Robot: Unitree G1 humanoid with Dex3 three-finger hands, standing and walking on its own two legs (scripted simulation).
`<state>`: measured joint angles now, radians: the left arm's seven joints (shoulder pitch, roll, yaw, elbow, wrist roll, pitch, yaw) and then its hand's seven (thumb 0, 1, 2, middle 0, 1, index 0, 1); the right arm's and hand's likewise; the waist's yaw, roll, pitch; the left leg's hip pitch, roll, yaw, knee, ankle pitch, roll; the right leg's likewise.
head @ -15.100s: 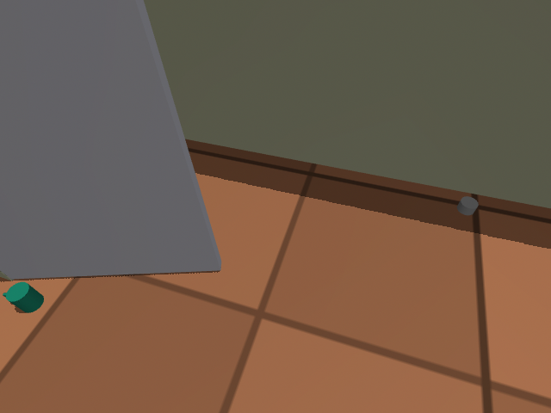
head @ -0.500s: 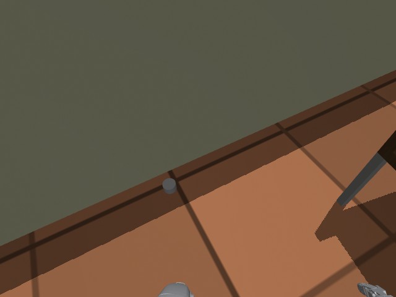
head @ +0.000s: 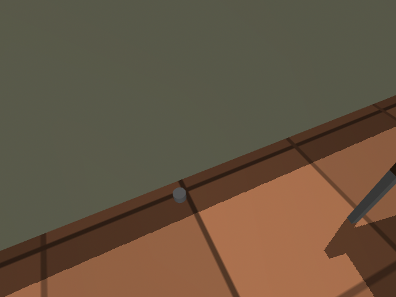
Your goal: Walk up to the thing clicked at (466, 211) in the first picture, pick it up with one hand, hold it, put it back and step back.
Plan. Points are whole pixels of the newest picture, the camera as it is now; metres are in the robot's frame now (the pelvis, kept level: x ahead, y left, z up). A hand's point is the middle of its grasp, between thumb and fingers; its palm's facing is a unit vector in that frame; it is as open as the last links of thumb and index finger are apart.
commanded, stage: walk up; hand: left
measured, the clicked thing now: (179, 195) +0.77 +0.20 -0.74
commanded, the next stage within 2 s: stand in 0.42 s
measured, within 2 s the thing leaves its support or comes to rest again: neither
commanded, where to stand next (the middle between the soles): +0.42 -0.01 m, yaw -5 degrees
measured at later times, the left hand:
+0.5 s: hand out of the picture +0.09 +0.27 -0.14, palm faces +0.03 -0.93 -0.36, open 7.4 cm
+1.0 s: hand out of the picture +0.06 +0.24 -0.14, palm faces -0.02 -0.94 -0.35, open 7.4 cm
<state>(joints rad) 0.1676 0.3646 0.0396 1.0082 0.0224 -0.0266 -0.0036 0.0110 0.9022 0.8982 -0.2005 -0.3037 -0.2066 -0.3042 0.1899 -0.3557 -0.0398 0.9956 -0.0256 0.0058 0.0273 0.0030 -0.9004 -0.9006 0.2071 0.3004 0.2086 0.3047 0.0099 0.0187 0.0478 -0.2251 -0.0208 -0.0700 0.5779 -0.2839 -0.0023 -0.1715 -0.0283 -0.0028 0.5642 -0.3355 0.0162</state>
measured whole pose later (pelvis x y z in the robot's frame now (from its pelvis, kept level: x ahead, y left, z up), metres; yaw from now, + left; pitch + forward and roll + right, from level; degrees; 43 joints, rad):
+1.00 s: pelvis -0.01 -0.02 +0.02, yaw +0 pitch -4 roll +0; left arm 0.09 0.35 0.01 1.14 0.01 -0.01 -0.01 0.01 0.90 0.90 -0.20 -0.30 -0.21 -0.30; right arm 0.11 -0.36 0.00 1.13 -0.02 0.00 0.02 0.00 -0.90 -0.90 0.21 0.30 0.21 0.30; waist 0.00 0.01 0.07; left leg -0.13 0.01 -0.08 0.33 -0.14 -0.03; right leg -0.08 0.00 -0.01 0.33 -0.19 0.00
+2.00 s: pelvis +0.14 +0.03 +0.01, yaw -2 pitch -3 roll +1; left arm 0.30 0.43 0.06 0.93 0.02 -0.01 -0.09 0.01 0.91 0.90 -0.20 -0.30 -0.20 -0.30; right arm 0.34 -0.38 -0.06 0.88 -0.03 -0.07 0.06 0.00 -0.90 -0.90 0.21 0.30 0.21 0.31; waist -0.02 -0.03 0.08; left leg -0.08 0.02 0.10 0.42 -0.28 0.02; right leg -0.45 -0.07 0.02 0.74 -0.26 -0.01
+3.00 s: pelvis +0.37 +0.00 +0.00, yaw -3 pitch -3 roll +0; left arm 0.15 0.37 0.00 1.00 0.00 -0.02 -0.01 0.01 0.90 0.90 -0.20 -0.30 -0.21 -0.30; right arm 0.16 -0.37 0.01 1.01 0.01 -0.01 0.02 0.00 -0.90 -0.90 0.21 0.30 0.21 0.30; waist 0.00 0.02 0.08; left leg -0.25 0.04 0.02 0.57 -0.27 -0.03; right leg -0.23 -0.03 -0.03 0.59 -0.31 0.01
